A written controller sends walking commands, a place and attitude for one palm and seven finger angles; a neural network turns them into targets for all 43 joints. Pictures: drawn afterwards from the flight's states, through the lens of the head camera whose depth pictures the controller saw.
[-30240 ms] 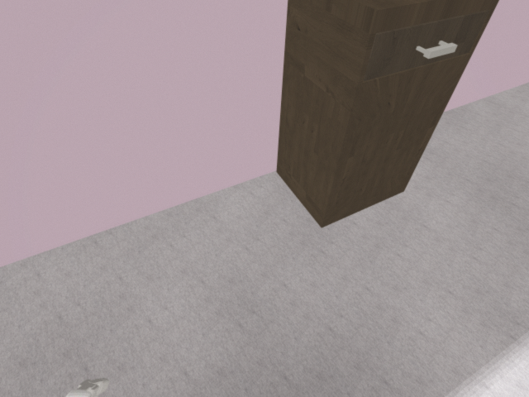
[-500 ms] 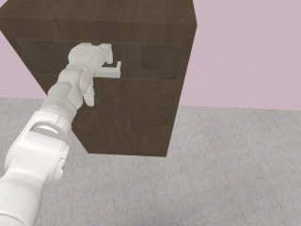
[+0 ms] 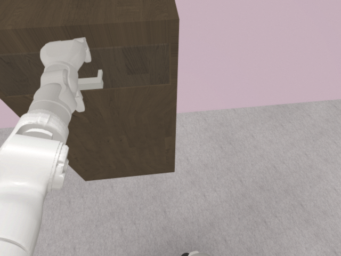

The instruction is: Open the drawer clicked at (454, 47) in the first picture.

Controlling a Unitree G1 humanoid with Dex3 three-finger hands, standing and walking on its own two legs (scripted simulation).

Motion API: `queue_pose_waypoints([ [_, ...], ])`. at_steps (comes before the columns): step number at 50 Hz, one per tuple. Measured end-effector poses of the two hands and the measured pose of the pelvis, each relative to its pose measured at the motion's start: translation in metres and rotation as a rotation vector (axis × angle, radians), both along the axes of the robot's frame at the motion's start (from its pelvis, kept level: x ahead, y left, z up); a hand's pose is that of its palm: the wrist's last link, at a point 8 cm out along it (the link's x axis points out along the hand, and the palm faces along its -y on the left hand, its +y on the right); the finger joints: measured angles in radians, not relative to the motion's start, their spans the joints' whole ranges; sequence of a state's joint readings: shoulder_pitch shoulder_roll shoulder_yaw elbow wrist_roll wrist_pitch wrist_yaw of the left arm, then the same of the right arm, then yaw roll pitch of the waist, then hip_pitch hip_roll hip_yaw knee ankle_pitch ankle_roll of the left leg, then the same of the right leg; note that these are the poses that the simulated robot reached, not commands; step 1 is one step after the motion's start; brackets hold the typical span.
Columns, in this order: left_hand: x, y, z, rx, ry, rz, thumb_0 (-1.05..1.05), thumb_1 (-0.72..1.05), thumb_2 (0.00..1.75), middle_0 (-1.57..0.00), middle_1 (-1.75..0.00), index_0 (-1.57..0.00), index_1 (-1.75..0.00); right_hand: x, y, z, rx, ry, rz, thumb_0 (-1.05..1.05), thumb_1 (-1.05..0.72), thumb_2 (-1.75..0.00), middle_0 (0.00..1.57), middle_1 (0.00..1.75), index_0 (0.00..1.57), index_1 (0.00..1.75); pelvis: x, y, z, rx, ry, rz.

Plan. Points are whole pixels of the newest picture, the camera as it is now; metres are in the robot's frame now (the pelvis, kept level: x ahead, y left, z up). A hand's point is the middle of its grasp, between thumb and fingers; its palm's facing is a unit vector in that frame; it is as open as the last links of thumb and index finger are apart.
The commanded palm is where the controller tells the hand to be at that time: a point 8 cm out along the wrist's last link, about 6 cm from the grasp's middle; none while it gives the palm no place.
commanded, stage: lower the fingers behind the handle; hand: left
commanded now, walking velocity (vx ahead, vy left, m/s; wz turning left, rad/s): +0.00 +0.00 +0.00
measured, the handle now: (80, 79) +0.58 +0.18 +0.07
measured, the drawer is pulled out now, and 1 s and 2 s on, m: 0.00 0.00 0.00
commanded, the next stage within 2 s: close the thumb around the handle in 1.42 s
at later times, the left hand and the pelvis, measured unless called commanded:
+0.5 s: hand (74, 85) +0.54 +0.18 +0.09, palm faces +0.03 -0.03 -1.00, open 13.6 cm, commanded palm +0.52 +0.19 +0.13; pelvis +0.02 +0.00 -0.01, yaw +3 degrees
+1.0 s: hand (78, 98) +0.53 +0.19 +0.05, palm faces -0.01 -0.02 -1.00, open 13.8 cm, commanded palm +0.51 +0.19 +0.10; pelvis +0.02 +0.00 -0.02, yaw +3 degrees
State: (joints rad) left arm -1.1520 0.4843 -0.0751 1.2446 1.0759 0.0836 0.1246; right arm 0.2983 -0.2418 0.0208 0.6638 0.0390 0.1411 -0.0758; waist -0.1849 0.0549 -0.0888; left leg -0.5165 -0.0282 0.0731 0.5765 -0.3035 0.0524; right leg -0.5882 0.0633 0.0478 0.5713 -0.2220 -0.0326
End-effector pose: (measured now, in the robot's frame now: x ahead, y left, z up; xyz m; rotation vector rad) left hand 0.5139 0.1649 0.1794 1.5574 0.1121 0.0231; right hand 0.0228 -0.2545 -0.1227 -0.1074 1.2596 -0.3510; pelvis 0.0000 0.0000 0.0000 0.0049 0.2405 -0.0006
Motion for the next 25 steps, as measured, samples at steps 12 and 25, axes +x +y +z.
queue_pose_waypoints([
  [12, -0.022, 0.043, -0.031, -0.002, 0.043, -0.133, 0.00, -0.49, 0.30, -0.33, -1.20, -0.30, -1.21, -0.031, -0.040, 0.014, -0.110, 0.151, 0.072, 0.01, -0.91, -0.90, 0.20, 0.30, 0.21, 0.30, 0.001, -0.008, -0.005, -0.013, 0.036, 0.057],
  [25, 0.003, 0.019, -0.039, -0.020, -0.085, -0.116, 0.00, -0.49, 0.30, -0.36, -1.24, -0.35, -1.25, 0.012, -0.018, -0.001, -0.037, 0.095, 0.093, 0.01, -0.91, -0.90, 0.20, 0.30, 0.20, 0.30, 0.019, 0.004, -0.011, -0.023, 0.085, 0.050],
])
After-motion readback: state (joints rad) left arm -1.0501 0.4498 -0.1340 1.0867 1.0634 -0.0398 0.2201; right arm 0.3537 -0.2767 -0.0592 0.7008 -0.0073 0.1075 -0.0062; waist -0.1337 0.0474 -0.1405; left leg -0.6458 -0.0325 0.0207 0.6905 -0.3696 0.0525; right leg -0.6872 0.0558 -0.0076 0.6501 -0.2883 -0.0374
